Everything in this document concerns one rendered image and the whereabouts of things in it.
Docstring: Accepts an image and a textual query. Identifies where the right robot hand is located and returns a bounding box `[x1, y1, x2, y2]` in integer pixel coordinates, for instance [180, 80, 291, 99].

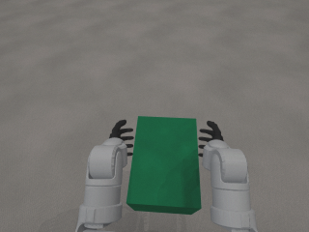
[198, 121, 224, 157]

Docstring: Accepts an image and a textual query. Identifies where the left robot hand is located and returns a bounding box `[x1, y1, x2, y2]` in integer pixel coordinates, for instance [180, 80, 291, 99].
[109, 120, 134, 157]

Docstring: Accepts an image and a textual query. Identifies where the left robot forearm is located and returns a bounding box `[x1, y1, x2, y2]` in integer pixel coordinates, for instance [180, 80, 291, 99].
[75, 137, 127, 232]

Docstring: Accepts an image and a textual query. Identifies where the carton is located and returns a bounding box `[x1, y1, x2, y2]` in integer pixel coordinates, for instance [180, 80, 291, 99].
[126, 116, 202, 215]

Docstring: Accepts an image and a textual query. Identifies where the right robot forearm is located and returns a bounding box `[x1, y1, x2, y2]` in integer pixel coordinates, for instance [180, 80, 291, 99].
[202, 139, 258, 232]

